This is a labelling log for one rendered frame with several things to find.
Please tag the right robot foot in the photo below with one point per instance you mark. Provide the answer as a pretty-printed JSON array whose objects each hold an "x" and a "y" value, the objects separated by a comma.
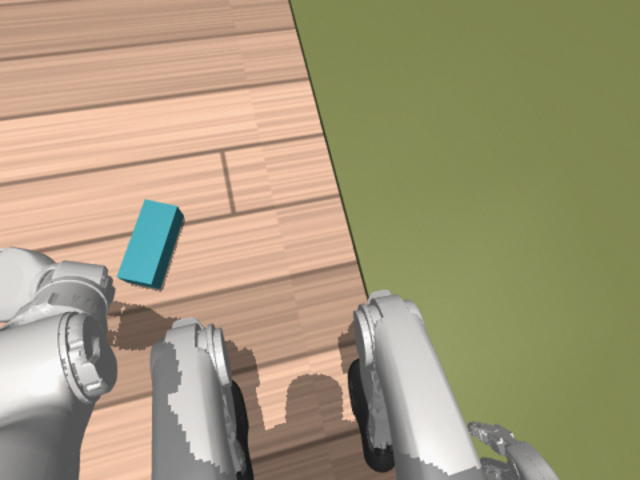
[{"x": 377, "y": 459}]

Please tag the left robot foot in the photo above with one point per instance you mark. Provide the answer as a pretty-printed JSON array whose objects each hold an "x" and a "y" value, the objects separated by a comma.
[{"x": 242, "y": 427}]

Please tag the carton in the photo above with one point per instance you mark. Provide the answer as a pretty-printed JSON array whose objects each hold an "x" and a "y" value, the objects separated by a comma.
[{"x": 151, "y": 245}]

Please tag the left robot arm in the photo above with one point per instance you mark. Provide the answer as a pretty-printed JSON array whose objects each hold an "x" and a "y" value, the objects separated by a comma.
[{"x": 55, "y": 363}]

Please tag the right robot hand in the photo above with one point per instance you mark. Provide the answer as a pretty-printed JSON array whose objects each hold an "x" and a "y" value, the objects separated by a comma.
[{"x": 524, "y": 462}]

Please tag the left robot hand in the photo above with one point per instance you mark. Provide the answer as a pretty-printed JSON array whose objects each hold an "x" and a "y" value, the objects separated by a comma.
[{"x": 18, "y": 267}]

